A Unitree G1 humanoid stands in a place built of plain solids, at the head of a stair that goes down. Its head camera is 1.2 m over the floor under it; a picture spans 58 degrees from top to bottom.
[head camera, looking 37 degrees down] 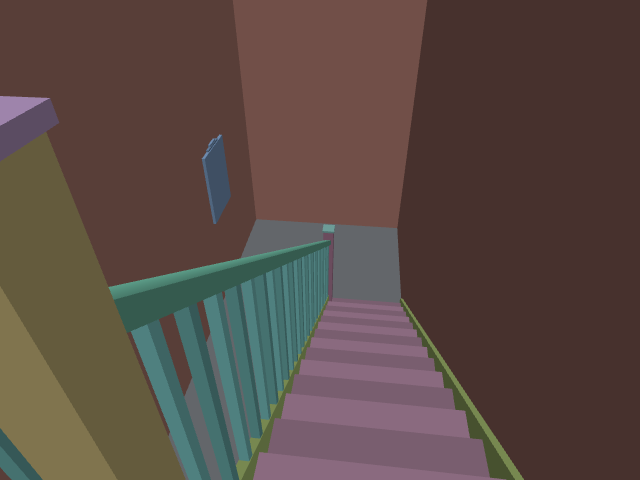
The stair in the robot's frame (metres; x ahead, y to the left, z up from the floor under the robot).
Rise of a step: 0.17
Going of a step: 0.23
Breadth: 0.86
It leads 6 degrees to the right of straight ahead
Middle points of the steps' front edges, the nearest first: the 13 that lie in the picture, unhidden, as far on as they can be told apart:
0.74 -0.21 -0.34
0.97 -0.24 -0.51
1.20 -0.26 -0.68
1.43 -0.29 -0.85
1.66 -0.31 -1.02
1.89 -0.34 -1.19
2.13 -0.36 -1.36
2.36 -0.39 -1.52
2.59 -0.41 -1.69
2.82 -0.44 -1.86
3.05 -0.47 -2.03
3.28 -0.49 -2.20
3.52 -0.52 -2.37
